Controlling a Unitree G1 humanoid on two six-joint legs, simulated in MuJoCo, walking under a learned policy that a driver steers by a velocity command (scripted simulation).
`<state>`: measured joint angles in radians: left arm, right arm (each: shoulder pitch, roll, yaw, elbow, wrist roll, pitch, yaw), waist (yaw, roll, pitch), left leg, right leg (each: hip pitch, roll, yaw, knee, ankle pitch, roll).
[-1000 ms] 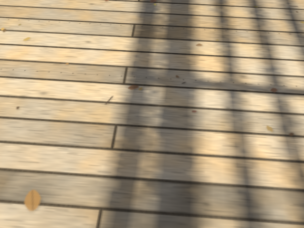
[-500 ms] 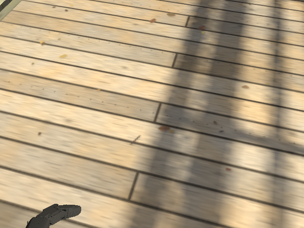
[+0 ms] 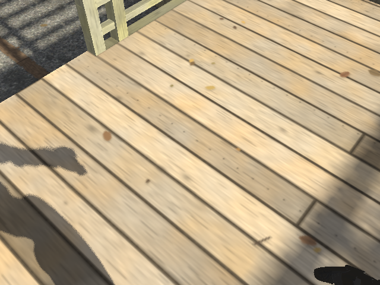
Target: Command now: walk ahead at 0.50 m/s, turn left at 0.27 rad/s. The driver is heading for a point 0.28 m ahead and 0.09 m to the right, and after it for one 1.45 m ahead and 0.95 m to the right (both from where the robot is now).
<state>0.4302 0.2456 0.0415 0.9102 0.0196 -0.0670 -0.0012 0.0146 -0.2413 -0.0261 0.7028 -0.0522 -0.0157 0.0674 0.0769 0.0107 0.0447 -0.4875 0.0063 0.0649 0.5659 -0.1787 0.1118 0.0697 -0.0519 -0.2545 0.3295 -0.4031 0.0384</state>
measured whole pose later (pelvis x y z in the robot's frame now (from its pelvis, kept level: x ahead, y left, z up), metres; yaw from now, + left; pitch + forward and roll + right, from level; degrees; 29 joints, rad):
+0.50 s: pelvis +0.21 +0.01 +0.00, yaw -9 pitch +0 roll +1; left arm 0.19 0.22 0.04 0.80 0.04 -0.01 -0.03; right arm 0.28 -0.23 -0.04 0.89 -0.01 -0.04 -0.04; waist -0.02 -0.01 0.07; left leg -0.06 -0.02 0.24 0.51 -0.43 0.06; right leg -0.43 0.01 -0.09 0.58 -0.13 -0.09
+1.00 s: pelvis +0.26 +0.03 +0.01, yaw -27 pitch +2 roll +0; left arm 0.22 0.29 0.09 0.76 0.01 0.06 -0.01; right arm 0.20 -0.26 -0.03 0.76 -0.01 0.02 -0.05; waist 0.03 -0.03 0.02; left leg -0.27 -0.05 -0.06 0.51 -0.34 0.01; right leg -0.38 0.16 0.19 0.48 -0.11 -0.05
